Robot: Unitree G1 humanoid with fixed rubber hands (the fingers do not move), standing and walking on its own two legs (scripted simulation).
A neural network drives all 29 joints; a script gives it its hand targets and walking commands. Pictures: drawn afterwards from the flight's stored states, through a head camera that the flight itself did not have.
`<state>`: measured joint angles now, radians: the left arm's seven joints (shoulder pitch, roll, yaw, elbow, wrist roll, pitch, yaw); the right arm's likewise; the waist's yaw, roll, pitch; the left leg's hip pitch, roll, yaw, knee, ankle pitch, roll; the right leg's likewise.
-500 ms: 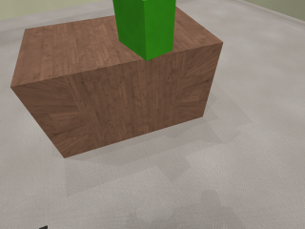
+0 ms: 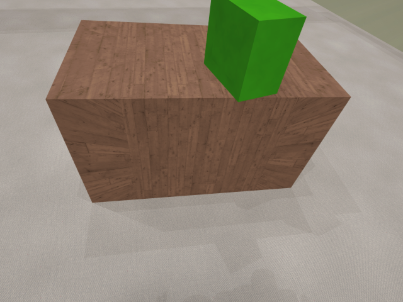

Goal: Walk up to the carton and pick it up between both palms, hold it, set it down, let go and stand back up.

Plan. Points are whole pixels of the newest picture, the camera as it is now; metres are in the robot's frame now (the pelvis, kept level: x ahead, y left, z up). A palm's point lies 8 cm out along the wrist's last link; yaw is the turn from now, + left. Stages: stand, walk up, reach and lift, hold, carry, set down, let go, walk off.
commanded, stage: walk up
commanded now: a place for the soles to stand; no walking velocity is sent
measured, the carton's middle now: (246, 44) +0.98 -0.19 +0.08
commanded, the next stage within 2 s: none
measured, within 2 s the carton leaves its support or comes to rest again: neither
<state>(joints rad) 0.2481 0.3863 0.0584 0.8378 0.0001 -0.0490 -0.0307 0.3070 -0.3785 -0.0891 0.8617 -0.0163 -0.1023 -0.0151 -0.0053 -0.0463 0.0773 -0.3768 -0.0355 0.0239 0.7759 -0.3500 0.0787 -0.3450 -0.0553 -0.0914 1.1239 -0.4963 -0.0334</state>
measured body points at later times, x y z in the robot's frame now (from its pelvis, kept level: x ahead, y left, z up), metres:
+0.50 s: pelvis +0.09 -0.11 -0.01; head +0.10 -0.12 +0.44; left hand +0.18 +0.21 -0.11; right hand +0.17 -0.43 -0.12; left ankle +0.04 +0.06 -0.69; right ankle +0.17 -0.22 -0.71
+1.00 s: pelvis +0.17 -0.13 +0.00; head +0.18 -0.11 +0.45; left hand +0.20 +0.19 -0.12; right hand +0.27 -0.45 -0.09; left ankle +0.21 -0.04 -0.69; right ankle +0.17 -0.22 -0.71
